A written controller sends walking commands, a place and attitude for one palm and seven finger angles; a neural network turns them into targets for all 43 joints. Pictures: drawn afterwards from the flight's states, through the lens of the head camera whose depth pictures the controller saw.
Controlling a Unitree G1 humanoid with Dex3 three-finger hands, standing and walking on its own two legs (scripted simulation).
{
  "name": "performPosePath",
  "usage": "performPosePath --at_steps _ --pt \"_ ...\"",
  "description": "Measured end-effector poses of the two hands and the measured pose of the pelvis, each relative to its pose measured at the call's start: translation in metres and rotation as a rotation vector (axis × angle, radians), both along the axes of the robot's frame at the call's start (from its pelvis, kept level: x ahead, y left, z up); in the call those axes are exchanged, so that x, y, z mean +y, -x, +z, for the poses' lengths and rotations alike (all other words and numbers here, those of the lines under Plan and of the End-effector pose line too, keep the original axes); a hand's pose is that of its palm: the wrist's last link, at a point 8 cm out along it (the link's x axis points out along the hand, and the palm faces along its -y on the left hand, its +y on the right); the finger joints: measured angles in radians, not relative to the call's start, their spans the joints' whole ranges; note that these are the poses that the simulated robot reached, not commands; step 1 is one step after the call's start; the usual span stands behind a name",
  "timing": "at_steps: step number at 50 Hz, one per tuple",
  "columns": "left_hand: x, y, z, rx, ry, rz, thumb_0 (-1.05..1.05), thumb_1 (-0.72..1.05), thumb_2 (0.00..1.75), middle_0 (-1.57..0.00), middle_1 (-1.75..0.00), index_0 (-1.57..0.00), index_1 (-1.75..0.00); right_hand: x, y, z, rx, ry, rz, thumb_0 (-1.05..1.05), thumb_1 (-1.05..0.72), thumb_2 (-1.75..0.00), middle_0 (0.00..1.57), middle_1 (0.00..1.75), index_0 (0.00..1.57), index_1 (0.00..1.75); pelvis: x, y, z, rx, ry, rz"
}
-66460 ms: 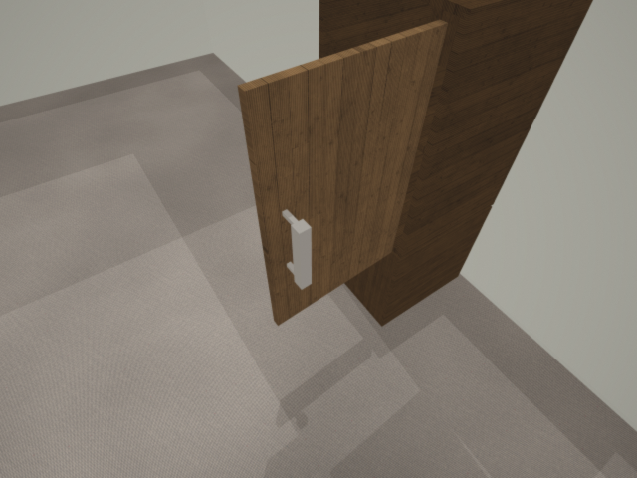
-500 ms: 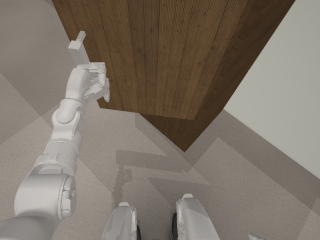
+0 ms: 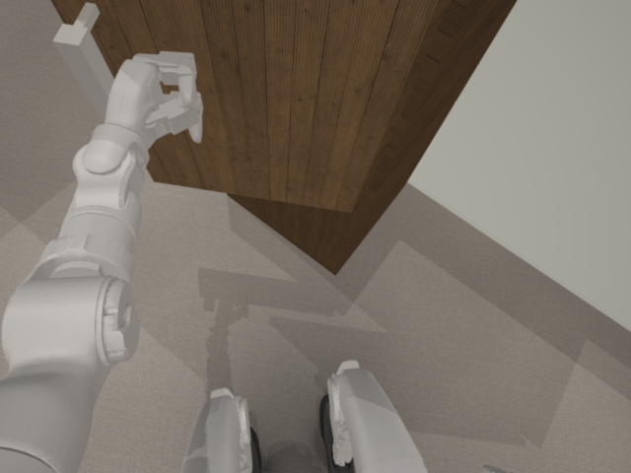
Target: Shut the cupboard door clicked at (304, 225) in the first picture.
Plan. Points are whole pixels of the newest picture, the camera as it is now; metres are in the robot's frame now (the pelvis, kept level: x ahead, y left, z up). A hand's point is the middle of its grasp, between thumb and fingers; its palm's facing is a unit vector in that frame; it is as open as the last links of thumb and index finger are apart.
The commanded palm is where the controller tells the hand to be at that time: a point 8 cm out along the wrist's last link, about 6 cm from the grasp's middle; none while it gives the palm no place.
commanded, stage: push the door shut along its arc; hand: left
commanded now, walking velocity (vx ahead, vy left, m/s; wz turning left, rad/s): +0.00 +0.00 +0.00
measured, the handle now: (111, 83) +0.58 +0.17 +0.07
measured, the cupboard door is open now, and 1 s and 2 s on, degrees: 30 12 12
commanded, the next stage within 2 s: pull the fist back off the door in 0.68 s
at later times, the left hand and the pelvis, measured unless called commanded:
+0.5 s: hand (205, 85) +0.57 +0.06 +0.07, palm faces -0.41 -0.91 -0.04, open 3.3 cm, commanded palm +0.59 +0.09 +0.07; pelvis +0.00 -0.01 -0.01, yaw -1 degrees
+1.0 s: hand (227, 62) +0.61 +0.04 +0.06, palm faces +0.05 -1.00 +0.03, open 3.2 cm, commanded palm +0.58 +0.06 +0.07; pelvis +0.00 +0.00 -0.02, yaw -1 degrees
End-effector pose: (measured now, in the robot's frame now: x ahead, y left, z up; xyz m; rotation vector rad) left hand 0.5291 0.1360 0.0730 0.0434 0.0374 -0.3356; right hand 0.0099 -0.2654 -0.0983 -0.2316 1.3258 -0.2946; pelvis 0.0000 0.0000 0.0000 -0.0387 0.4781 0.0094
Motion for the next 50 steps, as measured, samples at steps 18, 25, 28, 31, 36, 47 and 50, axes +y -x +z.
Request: performPosePath --at_steps 18,25,28,31,36,47,50 --pt "-0.008 -0.028 0.004 0.038 -0.025 -0.056 0.02 0.90 0.92 -1.30 -1.50 -1.30 -1.50 -0.001 0.021 -0.006 0.051 0.004 -0.030 0.01 -0.90 -0.90 0.20 0.30 0.20 0.30 -0.006 0.001 -0.008 0.034 0.006 -0.007" --pt "-0.014 -0.039 0.006 0.044 -0.018 -0.080 0.05 0.93 0.94 -1.30 -1.50 -1.30 -1.50 -0.005 0.027 -0.004 0.045 0.043 -0.021 0.01 -0.90 -0.90 0.20 0.30 0.20 0.30 -0.006 0.004 -0.014 0.051 0.017 -0.001" --pt "-0.018 -0.045 0.005 0.039 -0.013 -0.090 0.05 0.95 0.95 -1.30 -1.50 -1.30 -1.50 -0.006 0.033 -0.004 0.051 0.060 -0.022 0.01 -0.90 -0.90 0.20 0.30 0.20 0.30 -0.005 0.006 -0.018 0.061 0.021 -0.001" --pt "-0.022 -0.051 0.004 0.033 -0.008 -0.099 0.04 0.96 0.96 -1.30 -1.50 -1.30 -1.50 -0.005 0.039 -0.005 0.065 0.072 -0.027 0.01 -0.90 -0.90 0.20 0.30 0.20 0.30 -0.003 0.007 -0.022 0.073 0.025 -0.001" --pt "-0.030 -0.061 0.005 0.015 -0.017 -0.119 0.05 0.97 0.96 -1.30 -1.50 -1.30 -1.50 0.001 0.053 -0.008 0.094 0.076 -0.047 0.01 -0.90 -0.90 0.20 0.30 0.20 0.30 0.000 0.008 -0.028 0.095 0.029 -0.005" --pt "-0.039 -0.067 -0.005 0.061 0.129 0.275 0.04 0.92 0.93 -1.30 -1.50 -1.30 -1.50 0.034 0.070 -0.010 0.160 -0.058 -0.026 0.01 -0.90 -0.90 0.20 0.30 0.20 0.30 0.003 0.003 -0.025 0.117 0.025 -0.012" --pt "-0.046 -0.059 -0.009 0.007 0.062 0.382 0.03 0.91 0.91 -1.30 -1.50 -1.30 -1.50 0.042 0.068 -0.011 0.167 -0.121 -0.011 0.01 -0.90 -0.90 0.20 0.30 0.20 0.30 0.002 -0.001 -0.021 0.117 0.017 -0.015"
